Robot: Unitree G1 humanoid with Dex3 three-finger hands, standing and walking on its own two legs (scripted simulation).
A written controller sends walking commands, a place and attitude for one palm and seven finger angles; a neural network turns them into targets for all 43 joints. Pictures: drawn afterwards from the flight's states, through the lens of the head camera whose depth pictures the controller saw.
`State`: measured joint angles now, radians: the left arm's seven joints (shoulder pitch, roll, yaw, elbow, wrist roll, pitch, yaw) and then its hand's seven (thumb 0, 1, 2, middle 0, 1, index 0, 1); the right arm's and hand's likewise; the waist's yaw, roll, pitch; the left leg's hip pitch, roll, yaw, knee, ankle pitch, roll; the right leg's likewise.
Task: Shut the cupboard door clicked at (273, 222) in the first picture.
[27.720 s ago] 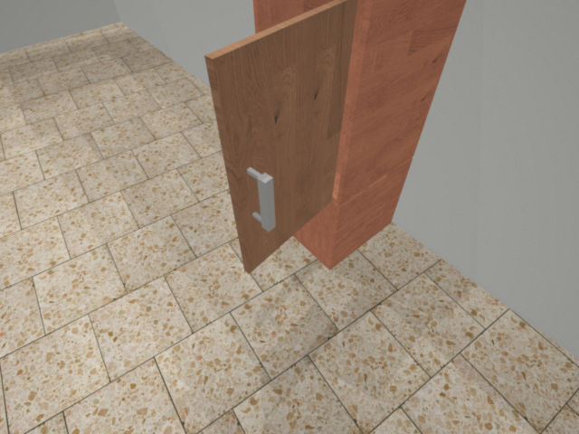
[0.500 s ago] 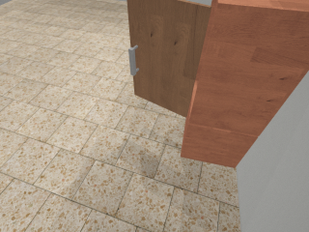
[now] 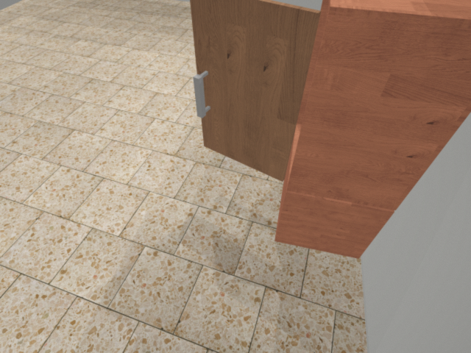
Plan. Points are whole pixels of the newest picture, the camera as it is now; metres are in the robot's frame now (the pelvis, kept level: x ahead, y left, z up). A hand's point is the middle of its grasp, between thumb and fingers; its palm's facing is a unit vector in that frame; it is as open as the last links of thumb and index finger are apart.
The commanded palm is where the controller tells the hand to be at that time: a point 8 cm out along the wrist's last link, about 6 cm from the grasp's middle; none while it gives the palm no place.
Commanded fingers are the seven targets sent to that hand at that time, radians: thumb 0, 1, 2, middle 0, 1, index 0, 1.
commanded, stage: walk to a spot facing it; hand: left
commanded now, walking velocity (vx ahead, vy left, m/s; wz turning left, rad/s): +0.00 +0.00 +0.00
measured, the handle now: (203, 94) +0.91 +0.16 -0.07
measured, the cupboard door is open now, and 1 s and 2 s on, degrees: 71 71 71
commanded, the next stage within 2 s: none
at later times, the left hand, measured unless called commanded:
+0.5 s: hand out of the picture +0.02 +0.22 -0.18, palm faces +0.24 -0.94 -0.25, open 7.4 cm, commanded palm none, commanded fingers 0.00 0.90 0.90 -0.20 -0.30 -0.20 -0.30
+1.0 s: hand out of the picture -0.08 +0.18 -0.19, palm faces +0.56 -0.78 -0.27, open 7.4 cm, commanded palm none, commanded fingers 0.00 0.90 0.90 -0.20 -0.30 -0.20 -0.30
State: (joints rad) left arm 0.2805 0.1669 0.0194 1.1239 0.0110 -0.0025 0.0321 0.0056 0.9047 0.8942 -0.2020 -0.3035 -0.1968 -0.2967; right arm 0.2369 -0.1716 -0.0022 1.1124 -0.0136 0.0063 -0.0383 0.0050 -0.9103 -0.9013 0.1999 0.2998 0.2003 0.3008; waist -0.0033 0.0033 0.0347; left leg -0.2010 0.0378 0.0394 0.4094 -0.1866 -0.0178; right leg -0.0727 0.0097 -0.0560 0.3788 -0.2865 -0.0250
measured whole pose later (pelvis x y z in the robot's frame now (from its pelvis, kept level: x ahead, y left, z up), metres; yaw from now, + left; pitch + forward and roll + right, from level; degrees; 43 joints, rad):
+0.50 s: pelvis -0.01 +0.01 -0.01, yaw +13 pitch +1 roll -1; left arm 0.17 0.22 0.08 0.94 0.02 0.05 0.03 0.01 0.91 0.89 -0.20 -0.30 -0.20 -0.30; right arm 0.24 -0.18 -0.03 0.97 -0.04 0.03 -0.02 0.01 -0.91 -0.90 0.20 0.30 0.20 0.30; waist -0.03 0.00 0.10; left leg -0.35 -0.02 -0.02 0.52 -0.19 0.03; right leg -0.41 -0.03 -0.03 0.99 -0.48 0.03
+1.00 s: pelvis -0.01 -0.03 -0.02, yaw +35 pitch +1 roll +1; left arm 0.23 0.24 0.06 0.87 0.02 0.03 0.02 0.01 0.90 0.89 -0.21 -0.30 -0.20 -0.30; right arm 0.13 -0.25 -0.06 0.86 -0.02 0.05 0.03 0.01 -0.91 -0.90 0.20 0.30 0.20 0.30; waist 0.00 -0.04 0.12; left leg -0.32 0.01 0.04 0.62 -0.27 0.00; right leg -0.32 -0.15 -0.15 0.80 -0.48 0.05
